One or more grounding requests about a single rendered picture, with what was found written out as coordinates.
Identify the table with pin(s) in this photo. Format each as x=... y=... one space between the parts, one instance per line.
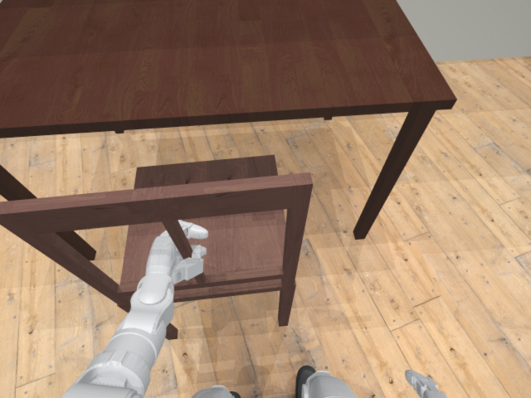
x=85 y=66

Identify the left robot forearm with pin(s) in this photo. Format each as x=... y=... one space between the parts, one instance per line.
x=133 y=349

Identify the robot right hand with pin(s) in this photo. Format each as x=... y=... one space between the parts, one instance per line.
x=425 y=386

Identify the chair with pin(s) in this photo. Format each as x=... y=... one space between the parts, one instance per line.
x=239 y=201

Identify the robot right thigh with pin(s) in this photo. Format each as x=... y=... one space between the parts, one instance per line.
x=326 y=387

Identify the robot left hand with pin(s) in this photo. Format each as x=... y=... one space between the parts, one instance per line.
x=164 y=257

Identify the robot right foot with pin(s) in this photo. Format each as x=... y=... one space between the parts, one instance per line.
x=302 y=376

